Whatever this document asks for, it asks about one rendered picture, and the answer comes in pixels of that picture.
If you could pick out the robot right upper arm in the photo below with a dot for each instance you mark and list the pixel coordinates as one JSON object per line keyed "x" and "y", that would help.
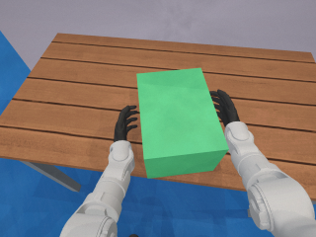
{"x": 281, "y": 207}

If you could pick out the robot right forearm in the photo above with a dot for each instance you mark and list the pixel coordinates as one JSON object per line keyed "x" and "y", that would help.
{"x": 249, "y": 161}

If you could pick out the robot left upper arm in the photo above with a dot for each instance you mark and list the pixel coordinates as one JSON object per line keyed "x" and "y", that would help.
{"x": 90, "y": 225}

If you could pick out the robot left hand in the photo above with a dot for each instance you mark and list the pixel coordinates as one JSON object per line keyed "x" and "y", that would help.
{"x": 121, "y": 128}

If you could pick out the carton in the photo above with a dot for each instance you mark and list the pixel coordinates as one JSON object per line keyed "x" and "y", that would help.
{"x": 180, "y": 129}

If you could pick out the robot left forearm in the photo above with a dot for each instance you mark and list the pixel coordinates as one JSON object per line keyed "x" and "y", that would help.
{"x": 107, "y": 196}

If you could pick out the table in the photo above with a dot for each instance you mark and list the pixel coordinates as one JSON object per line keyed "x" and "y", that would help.
{"x": 66, "y": 111}

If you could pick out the robot right hand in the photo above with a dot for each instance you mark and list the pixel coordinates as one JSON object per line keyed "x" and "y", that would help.
{"x": 227, "y": 111}

